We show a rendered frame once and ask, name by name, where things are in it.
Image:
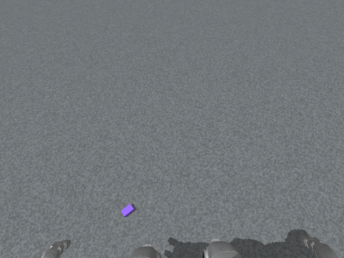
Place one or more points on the left robot hand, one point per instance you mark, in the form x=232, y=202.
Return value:
x=56, y=249

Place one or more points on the small box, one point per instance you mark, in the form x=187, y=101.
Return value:
x=127, y=210

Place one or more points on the right robot hand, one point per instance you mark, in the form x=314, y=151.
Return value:
x=321, y=250

